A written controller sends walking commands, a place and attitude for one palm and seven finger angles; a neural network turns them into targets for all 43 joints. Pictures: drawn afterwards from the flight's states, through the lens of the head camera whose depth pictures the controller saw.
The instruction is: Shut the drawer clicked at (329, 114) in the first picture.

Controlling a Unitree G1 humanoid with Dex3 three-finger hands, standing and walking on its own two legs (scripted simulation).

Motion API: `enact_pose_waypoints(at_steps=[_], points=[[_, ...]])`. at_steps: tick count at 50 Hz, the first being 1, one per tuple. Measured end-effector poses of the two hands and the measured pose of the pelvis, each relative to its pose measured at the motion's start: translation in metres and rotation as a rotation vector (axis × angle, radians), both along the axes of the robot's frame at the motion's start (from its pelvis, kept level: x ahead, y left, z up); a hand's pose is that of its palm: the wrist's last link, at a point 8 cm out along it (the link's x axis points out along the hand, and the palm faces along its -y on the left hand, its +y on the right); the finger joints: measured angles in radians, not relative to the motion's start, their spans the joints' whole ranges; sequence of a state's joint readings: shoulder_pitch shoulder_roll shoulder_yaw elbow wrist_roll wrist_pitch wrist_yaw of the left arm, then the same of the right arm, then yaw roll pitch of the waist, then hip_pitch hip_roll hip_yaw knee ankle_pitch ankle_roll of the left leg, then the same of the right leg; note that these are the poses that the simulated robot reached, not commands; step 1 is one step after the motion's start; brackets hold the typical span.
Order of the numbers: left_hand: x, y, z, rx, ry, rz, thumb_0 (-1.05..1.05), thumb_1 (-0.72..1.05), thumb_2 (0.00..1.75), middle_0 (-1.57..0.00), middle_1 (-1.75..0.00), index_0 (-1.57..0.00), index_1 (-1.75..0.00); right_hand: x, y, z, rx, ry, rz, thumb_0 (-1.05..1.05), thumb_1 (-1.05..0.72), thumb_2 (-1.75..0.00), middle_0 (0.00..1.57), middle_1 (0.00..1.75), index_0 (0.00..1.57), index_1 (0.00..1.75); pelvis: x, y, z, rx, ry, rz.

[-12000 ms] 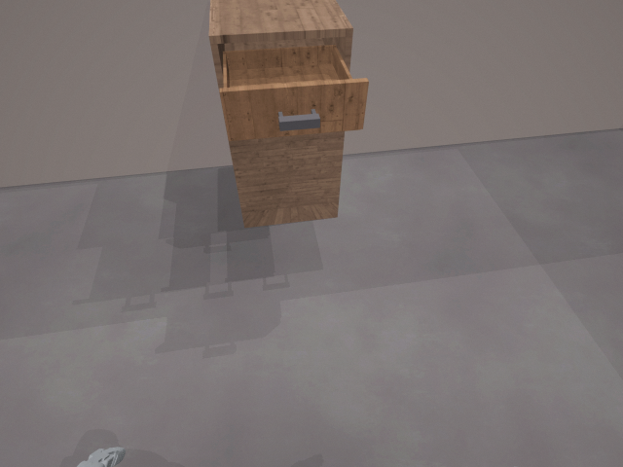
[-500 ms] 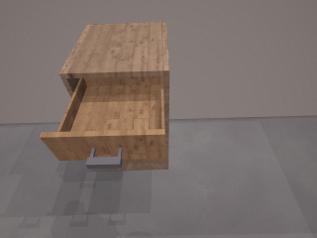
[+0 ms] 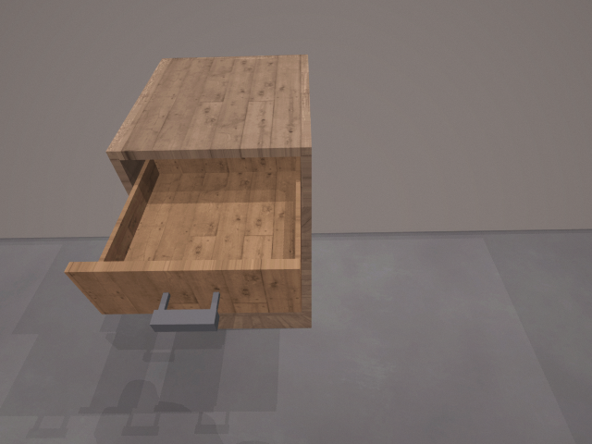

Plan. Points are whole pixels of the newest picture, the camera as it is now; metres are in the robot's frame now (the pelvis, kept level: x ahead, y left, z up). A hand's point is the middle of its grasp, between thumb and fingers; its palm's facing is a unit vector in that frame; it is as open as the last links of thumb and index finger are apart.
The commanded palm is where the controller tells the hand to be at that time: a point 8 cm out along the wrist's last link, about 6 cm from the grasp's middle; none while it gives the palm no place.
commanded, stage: look again from close up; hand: left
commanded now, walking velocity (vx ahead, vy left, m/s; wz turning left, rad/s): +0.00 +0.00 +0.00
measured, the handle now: (188, 308) +0.34 +0.20 -0.06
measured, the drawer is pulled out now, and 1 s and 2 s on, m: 0.28 0.28 0.28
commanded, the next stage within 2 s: raise the hand and make a fist in 0.04 s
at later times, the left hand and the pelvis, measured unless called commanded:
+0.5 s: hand (196, 425) +0.16 +0.14 -0.01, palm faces -0.02 -1.00 +0.07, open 6.2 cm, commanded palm +0.10 +0.21 -0.05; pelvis -0.05 +0.00 -0.05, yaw +1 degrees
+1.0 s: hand (180, 426) +0.16 +0.16 -0.03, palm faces +0.07 -1.00 +0.03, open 3.7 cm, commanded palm +0.12 +0.21 -0.01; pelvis -0.05 +0.03 -0.06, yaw +1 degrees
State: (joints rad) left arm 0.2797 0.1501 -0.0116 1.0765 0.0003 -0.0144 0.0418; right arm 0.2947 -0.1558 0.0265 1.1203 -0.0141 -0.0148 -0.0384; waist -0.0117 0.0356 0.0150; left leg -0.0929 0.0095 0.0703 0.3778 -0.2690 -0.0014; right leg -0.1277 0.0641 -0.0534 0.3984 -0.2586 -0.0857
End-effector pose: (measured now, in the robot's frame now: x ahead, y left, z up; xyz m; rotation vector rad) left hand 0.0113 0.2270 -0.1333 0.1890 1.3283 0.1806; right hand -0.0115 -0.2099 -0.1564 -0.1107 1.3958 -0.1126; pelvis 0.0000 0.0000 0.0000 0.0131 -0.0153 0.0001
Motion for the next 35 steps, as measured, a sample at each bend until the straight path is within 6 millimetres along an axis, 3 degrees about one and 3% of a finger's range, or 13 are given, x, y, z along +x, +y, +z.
enact_pose_waypoints(at_steps=[8,9,13,17,20,22,24,27,30,32,35], points=[[-0.02,-0.012,-0.004,-0.019,0.043,0.019,0.0,0.93,0.89,-0.2,-0.3,-0.2,-0.3,-0.002,-0.012,0.004,-0.022,0.012,0.002,0.0,-0.91,-0.9,0.2,0.3,0.2,0.3,-0.002,-0.005,0.001,-0.005,0.004,0.002],[-0.015,-0.01,0.0,-0.02,-0.001,0.068,0.01,0.94,0.89,-0.2,-0.3,-0.21,-0.3,0.001,-0.014,0.006,-0.031,-0.019,-0.005,0.0,-0.91,-0.9,0.2,0.3,0.2,0.3,-0.003,-0.005,0.0,-0.006,0.008,-0.005],[0.053,0.009,0.059,0.045,-0.485,0.105,0.03,0.96,0.89,-0.22,-0.32,-0.23,-0.32,0.038,-0.029,0.017,-0.095,-0.282,0.016,0.0,-0.91,-0.9,0.2,0.3,0.2,0.3,-0.011,-0.002,-0.004,-0.002,0.015,0.011],[0.126,0.008,0.126,0.025,-0.961,0.033,0.03,0.95,0.89,-0.26,-0.37,-0.26,-0.36,0.092,-0.042,0.03,-0.125,-0.553,0.059,0.01,-0.91,-0.9,0.2,0.3,0.2,0.3,-0.025,0.003,-0.013,0.001,0.061,0.042],[0.151,-0.008,0.149,-0.084,-1.251,-0.042,0.02,0.94,0.89,-0.3,-0.42,-0.3,-0.41,0.13,-0.047,0.047,-0.142,-0.73,0.096,0.01,-0.91,-0.9,0.2,0.3,0.2,0.3,-0.035,0.002,-0.026,0.01,0.124,0.03],[0.148,-0.022,0.147,-0.18,-1.367,-0.097,0.01,0.93,0.9,-0.33,-0.45,-0.34,-0.45,0.15,-0.047,0.06,-0.147,-0.822,0.132,0.01,-0.91,-0.9,0.2,0.3,0.2,0.3,-0.04,0.001,-0.036,0.015,0.151,0.019],[0.134,-0.033,0.132,-0.245,-1.379,-0.143,0.01,0.92,0.9,-0.37,-0.49,-0.37,-0.49,0.167,-0.045,0.07,-0.153,-0.889,0.168,0.01,-0.91,-0.9,0.2,0.3,0.2,0.3,-0.044,0.001,-0.046,0.017,0.167,0.015],[0.102,-0.037,0.095,-0.274,-1.238,-0.14,0.0,0.91,0.89,-0.43,-0.56,-0.44,-0.55,0.188,-0.037,0.077,-0.158,-0.942,0.214,0.01,-0.91,-0.9,0.2,0.3,0.2,0.3,-0.049,0.002,-0.058,0.014,0.182,0.023],[0.072,-0.025,0.07,-0.209,-1.119,-0.069,0.01,0.91,0.89,-0.49,-0.62,-0.5,-0.61,0.201,-0.022,0.073,-0.144,-0.971,0.251,0.01,-0.91,-0.9,0.2,0.3,0.2,0.3,-0.053,0.005,-0.069,0.002,0.197,0.036],[0.061,-0.011,0.072,-0.129,-1.135,-0.028,0.01,0.9,0.89,-0.53,-0.66,-0.54,-0.65,0.205,-0.008,0.065,-0.123,-0.972,0.274,0.01,-0.91,-0.9,0.2,0.3,0.2,0.3,-0.055,0.006,-0.076,-0.01,0.21,0.044],[0.065,0.003,0.097,-0.041,-1.298,-0.028,0.02,0.9,0.9,-0.59,-0.73,-0.59,-0.72,0.2,0.014,0.044,-0.071,-0.947,0.302,0.0,-0.91,-0.9,0.2,0.3,0.2,0.3,-0.059,0.009,-0.084,-0.032,0.222,0.058]])
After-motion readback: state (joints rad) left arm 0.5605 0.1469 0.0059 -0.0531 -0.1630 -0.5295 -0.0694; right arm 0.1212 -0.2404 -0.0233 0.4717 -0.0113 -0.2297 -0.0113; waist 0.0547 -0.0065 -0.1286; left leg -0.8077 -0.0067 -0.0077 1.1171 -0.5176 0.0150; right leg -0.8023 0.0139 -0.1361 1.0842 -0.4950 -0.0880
